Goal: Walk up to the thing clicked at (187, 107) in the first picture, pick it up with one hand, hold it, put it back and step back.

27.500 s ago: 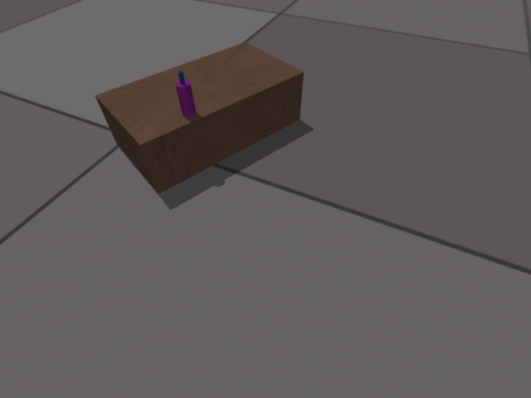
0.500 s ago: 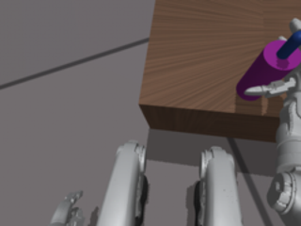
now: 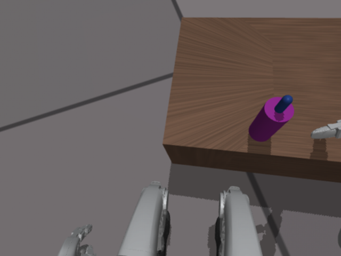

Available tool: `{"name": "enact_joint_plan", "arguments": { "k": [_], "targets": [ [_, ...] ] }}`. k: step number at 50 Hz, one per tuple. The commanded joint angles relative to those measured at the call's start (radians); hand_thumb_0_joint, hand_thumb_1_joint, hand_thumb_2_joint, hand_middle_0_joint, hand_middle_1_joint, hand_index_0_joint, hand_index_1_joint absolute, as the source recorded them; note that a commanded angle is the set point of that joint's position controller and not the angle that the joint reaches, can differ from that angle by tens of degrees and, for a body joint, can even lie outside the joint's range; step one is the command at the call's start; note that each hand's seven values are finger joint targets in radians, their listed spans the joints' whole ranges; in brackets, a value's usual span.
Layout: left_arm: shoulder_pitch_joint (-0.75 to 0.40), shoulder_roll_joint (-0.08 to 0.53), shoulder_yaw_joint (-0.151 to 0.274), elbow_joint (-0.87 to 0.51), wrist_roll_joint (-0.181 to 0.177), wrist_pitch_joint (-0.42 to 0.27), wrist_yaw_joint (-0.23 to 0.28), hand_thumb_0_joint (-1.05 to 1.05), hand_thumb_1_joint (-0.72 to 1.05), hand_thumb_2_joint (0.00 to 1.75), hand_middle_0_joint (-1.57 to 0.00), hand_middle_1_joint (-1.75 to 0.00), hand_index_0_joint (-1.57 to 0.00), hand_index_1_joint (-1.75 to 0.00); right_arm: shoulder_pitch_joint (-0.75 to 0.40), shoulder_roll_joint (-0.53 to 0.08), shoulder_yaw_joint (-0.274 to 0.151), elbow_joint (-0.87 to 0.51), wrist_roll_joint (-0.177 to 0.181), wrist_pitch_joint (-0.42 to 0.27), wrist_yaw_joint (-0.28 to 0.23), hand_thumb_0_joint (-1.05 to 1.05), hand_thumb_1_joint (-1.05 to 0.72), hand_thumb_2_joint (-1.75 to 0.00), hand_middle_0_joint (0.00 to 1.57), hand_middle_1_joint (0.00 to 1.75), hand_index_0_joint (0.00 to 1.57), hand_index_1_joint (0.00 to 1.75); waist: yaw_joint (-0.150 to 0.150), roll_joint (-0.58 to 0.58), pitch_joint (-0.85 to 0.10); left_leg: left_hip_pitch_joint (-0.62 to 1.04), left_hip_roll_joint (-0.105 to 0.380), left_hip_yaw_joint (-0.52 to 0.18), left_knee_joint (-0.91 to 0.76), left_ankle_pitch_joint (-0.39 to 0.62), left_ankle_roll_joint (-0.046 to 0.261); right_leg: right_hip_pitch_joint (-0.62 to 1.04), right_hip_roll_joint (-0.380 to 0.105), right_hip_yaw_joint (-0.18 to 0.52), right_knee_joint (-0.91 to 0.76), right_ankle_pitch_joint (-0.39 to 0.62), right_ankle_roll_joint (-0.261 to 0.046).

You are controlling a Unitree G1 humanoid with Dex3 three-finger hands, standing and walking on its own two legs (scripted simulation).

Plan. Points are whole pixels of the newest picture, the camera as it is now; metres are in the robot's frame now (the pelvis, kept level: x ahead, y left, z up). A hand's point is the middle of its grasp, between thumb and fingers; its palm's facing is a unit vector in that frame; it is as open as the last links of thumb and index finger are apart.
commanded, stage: home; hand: right
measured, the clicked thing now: (271, 117) +0.47 -0.22 -0.12
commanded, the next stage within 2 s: none
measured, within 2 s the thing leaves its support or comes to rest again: neither
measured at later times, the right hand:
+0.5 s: hand out of the picture +0.33 -0.27 +0.06, palm faces +0.25 +0.91 -0.33, open 17.2 cm
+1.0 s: hand (332, 230) +0.21 -0.19 +0.11, palm faces +0.21 +0.94 -0.26, open 17.4 cm
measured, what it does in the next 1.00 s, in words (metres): rises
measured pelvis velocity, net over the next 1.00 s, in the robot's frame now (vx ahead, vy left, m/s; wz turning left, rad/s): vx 0.06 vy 0.01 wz -0.07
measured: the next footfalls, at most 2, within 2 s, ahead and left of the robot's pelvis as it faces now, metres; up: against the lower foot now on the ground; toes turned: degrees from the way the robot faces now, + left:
none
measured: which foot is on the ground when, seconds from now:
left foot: down 0.00-1.00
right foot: down 0.00-1.00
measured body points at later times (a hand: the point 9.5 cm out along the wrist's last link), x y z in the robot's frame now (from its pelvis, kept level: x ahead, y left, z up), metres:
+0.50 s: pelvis +0.05 -0.01 +0.15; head +0.11 -0.04 +0.60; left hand +0.14 +0.25 +0.05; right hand +0.31 -0.31 +0.09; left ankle +0.07 +0.13 -0.53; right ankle +0.06 -0.13 -0.53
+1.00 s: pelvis +0.06 +0.01 +0.17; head +0.07 +0.01 +0.62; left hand +0.26 +0.22 +0.10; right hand +0.20 -0.24 +0.13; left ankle +0.07 +0.13 -0.53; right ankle +0.06 -0.13 -0.53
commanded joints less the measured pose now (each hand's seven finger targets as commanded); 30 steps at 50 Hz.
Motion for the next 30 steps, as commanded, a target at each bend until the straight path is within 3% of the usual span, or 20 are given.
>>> {"name": "enact_joint_plan", "arguments": {
  "k": [1,3,5,6,8,10,11,14,16,20,21,22,24,25,27,29,30],
  "targets": [
    [0.163,0.177,0.068,-0.046,0.005,-0.012,0.031,0.0,0.9,0.9,-0.2,-0.3,-0.2,-0.3,-0.343,-0.368,-0.037,-0.162,-0.024,-0.043,-0.124,0.0,0.47,-0.1,0.06,0.07,0.06,0.07,-0.003,-0.181,-0.549,0.414,-0.014,0.009,-0.348,0.202,0.047,0.595,0.012,-0.015,-0.356,0.221,-0.039],
    [0.154,0.147,0.036,-0.035,0.005,-0.019,0.035,0.0,0.9,0.9,-0.2,-0.3,-0.2,-0.3,-0.246,-0.281,-0.009,0.031,-0.026,-0.023,-0.156,0.0,0.45,-0.11,0.06,0.07,0.06,0.07,0.015,-0.102,-0.383,0.426,-0.016,0.015,-0.417,0.185,0.044,0.555,0.012,-0.011,-0.405,0.184,-0.043],
    [0.152,0.167,0.042,-0.049,0.007,-0.019,0.043,0.0,0.9,0.9,-0.2,-0.3,-0.2,-0.3,-0.279,-0.32,-0.014,-0.034,-0.024,-0.021,-0.178,0.0,0.42,-0.13,0.07,0.08,0.07,0.08,-0.016,-0.161,-0.478,0.527,-0.012,0.006,-0.458,0.24,0.05,0.658,0.016,-0.021,-0.449,0.256,-0.041],
    [0.17,0.189,0.063,-0.04,0.006,-0.018,0.047,0.0,0.9,0.9,-0.2,-0.3,-0.2,-0.3,-0.261,-0.285,0.009,-0.034,-0.018,-0.011,-0.182,0.0,0.43,-0.12,0.07,0.07,0.07,0.07,-0.009,-0.172,-0.484,0.532,-0.014,0.013,-0.481,0.253,0.052,0.723,0.016,-0.022,-0.475,0.282,-0.037],
    [0.163,0.165,0.05,-0.043,-0.002,-0.02,0.046,0.0,0.9,0.9,-0.2,-0.3,-0.2,-0.3,-0.14,-0.169,0.07,0.072,0.002,0.017,-0.192,0.0,0.49,-0.09,0.06,0.06,0.06,0.06,0.0,-0.13,-0.364,0.577,-0.02,0.029,-0.538,0.279,0.054,0.723,0.017,-0.025,-0.527,0.307,-0.04],
    [0.165,0.158,0.045,-0.037,-0.012,-0.02,0.053,0.0,0.9,0.9,-0.2,-0.3,-0.2,-0.3,-0.092,-0.136,0.083,0.061,0.013,0.036,-0.209,0.0,0.48,-0.1,0.06,0.07,0.06,0.07,0.001,-0.092,-0.34,0.615,-0.026,0.042,-0.579,0.31,0.054,0.774,0.016,-0.015,-0.58,0.345,-0.038],
    [0.159,0.165,0.054,-0.043,-0.014,-0.02,0.057,0.0,0.9,0.9,-0.2,-0.3,-0.2,-0.3,-0.097,-0.167,0.081,-0.031,0.02,0.039,-0.217,0.0,0.46,-0.11,0.06,0.07,0.06,0.07,-0.025,-0.126,-0.373,0.682,-0.024,0.034,-0.607,0.322,0.056,0.801,0.018,-0.029,-0.603,0.355,-0.038],
    [0.146,0.146,0.047,-0.056,-0.026,-0.024,0.061,0.0,0.9,0.9,-0.2,-0.3,-0.2,-0.3,0.06,-0.023,0.162,-0.053,0.046,0.07,-0.227,0.0,0.5,-0.09,0.06,0.06,0.06,0.06,-0.025,-0.103,-0.33,0.748,-0.026,0.051,-0.657,0.35,0.058,0.88,0.016,-0.019,-0.681,0.391,-0.03],
    [0.131,0.139,0.043,-0.061,-0.032,-0.027,0.072,0.0,0.9,0.9,-0.2,-0.3,-0.2,-0.3,0.108,-0.055,0.15,-0.163,0.053,0.078,-0.249,0.0,0.48,-0.1,0.06,0.07,0.06,0.07,-0.056,-0.122,-0.323,0.815,-0.024,0.053,-0.697,0.353,0.06,0.936,0.017,-0.018,-0.738,0.396,-0.023],
    [0.114,0.116,0.034,-0.072,-0.034,-0.04,0.095,0.0,0.9,0.9,-0.2,-0.3,-0.2,-0.3,0.214,-0.011,0.182,-0.377,0.072,0.093,-0.281,0.0,0.52,-0.07,0.06,0.06,0.06,0.06,-0.064,-0.152,-0.301,0.927,-0.019,0.045,-0.77,0.373,0.06,1.026,0.02,-0.037,-0.813,0.402,-0.021],
    [0.104,0.109,0.026,-0.069,-0.034,-0.044,0.099,0.0,0.9,0.9,-0.2,-0.3,-0.2,-0.3,0.277,0.018,0.195,-0.369,0.074,0.102,-0.287,0.0,0.52,-0.07,0.06,0.06,0.06,0.06,-0.064,-0.157,-0.252,0.918,-0.018,0.047,-0.777,0.371,0.06,1.04,0.016,-0.029,-0.834,0.407,-0.016],
    [0.089,0.108,0.026,-0.077,-0.033,-0.048,0.104,0.0,0.9,0.9,-0.2,-0.3,-0.2,-0.3,0.302,0.009,0.19,-0.433,0.078,0.102,-0.295,0.0,0.52,-0.07,0.06,0.06,0.06,0.06,-0.072,-0.184,-0.241,0.935,-0.015,0.046,-0.789,0.366,0.061,1.054,0.016,-0.03,-0.854,0.396,-0.014],
    [0.071,0.094,0.027,-0.089,-0.031,-0.056,0.113,0.0,0.9,0.9,-0.2,-0.3,-0.2,-0.3,0.409,0.086,0.23,-0.447,0.084,0.113,-0.301,0.0,0.54,-0.06,0.05,0.05,0.05,0.05,-0.07,-0.135,-0.207,0.977,-0.014,0.047,-0.812,0.381,0.058,1.061,0.019,-0.037,-0.873,0.407,-0.018],
    [0.064,0.087,0.029,-0.099,-0.028,-0.06,0.117,0.0,0.9,0.9,-0.2,-0.3,-0.2,-0.3,0.418,0.091,0.237,-0.525,0.085,0.112,-0.307,0.0,0.53,-0.07,0.06,0.06,0.06,0.06,-0.075,-0.153,-0.211,1.009,-0.009,0.04,-0.827,0.387,0.057,1.067,0.025,-0.049,-0.877,0.408,-0.021],
    [0.03,0.074,0.022,-0.12,-0.03,-0.072,0.123,0.0,0.9,0.9,-0.2,-0.3,-0.2,-0.3,0.533,0.18,0.303,-0.576,0.098,0.13,-0.304,0.0,0.54,-0.06,0.05,0.05,0.05,0.05,-0.066,-0.131,-0.162,1.014,-0.011,0.047,-0.846,0.382,0.055,1.091,0.023,-0.049,-0.903,0.404,-0.021],
    [0.014,0.067,0.026,-0.132,-0.028,-0.081,0.128,0.0,0.9,0.9,-0.2,-0.3,-0.2,-0.3,0.613,0.205,0.327,-0.672,0.103,0.14,-0.308,0.0,0.53,-0.07,0.06,0.06,0.06,0.06,-0.071,-0.123,-0.145,1.047,-0.009,0.051,-0.86,0.393,0.051,1.105,0.027,-0.054,-0.914,0.414,-0.02],
    [0.002,0.06,0.026,-0.14,-0.028,-0.086,0.13,0.0,0.9,0.9,-0.2,-0.3,-0.2,-0.3,0.717,0.265,0.368,-0.643,0.103,0.154,-0.303,0.0,0.52,-0.07,0.06,0.06,0.06,0.06,-0.067,-0.066,-0.114,1.043,-0.012,0.055,-0.869,0.388,0.047,1.093,0.026,-0.053,-0.917,0.41,-0.025]
  ]
}}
